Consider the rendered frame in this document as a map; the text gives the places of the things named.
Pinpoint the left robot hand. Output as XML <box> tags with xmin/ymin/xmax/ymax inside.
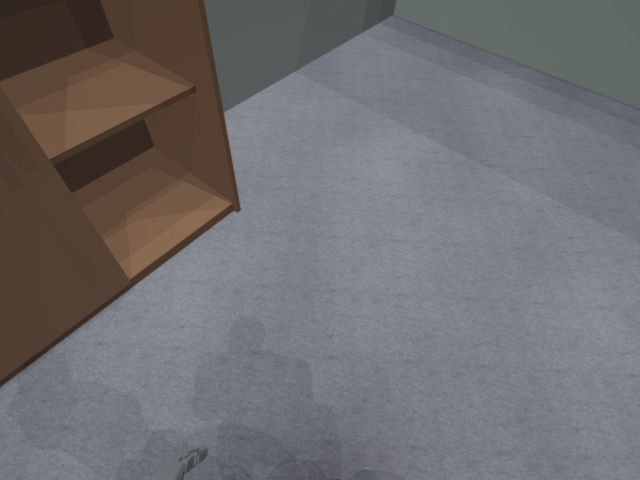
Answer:
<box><xmin>150</xmin><ymin>445</ymin><xmax>208</xmax><ymax>480</ymax></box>

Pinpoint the right robot shin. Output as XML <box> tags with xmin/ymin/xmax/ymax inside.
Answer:
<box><xmin>350</xmin><ymin>468</ymin><xmax>374</xmax><ymax>478</ymax></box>

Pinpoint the wardrobe door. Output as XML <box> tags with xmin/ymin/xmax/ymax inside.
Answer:
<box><xmin>0</xmin><ymin>86</ymin><xmax>131</xmax><ymax>381</ymax></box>

